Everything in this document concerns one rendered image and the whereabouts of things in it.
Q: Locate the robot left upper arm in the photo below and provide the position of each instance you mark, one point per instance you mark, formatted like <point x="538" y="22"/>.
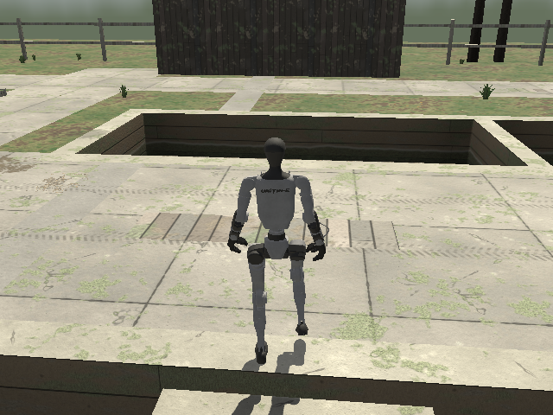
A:
<point x="244" y="196"/>

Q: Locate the right robot forearm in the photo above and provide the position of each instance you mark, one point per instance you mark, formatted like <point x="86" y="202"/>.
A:
<point x="316" y="232"/>

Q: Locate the left robot thigh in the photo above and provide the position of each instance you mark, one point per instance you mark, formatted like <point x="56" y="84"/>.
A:
<point x="256" y="261"/>

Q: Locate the robot right hand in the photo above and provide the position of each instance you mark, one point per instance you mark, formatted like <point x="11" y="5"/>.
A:
<point x="314" y="248"/>

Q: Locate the robot left hand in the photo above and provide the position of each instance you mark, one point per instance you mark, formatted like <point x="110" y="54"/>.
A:
<point x="240" y="241"/>

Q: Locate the robot right upper arm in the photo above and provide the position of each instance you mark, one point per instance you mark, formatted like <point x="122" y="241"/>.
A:
<point x="302" y="182"/>

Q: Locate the left robot forearm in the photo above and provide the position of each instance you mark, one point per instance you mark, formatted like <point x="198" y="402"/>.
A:
<point x="235" y="228"/>

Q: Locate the right robot shin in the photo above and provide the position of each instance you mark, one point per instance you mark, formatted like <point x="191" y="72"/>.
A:
<point x="299" y="296"/>

